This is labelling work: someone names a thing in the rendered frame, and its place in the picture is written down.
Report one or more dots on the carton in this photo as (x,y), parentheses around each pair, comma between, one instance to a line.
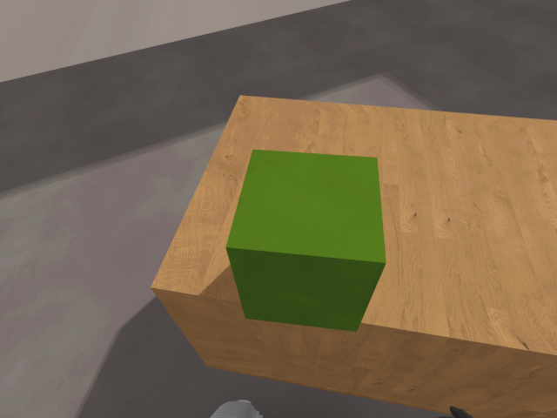
(307,244)

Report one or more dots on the pedestal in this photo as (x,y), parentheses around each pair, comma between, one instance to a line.
(465,310)

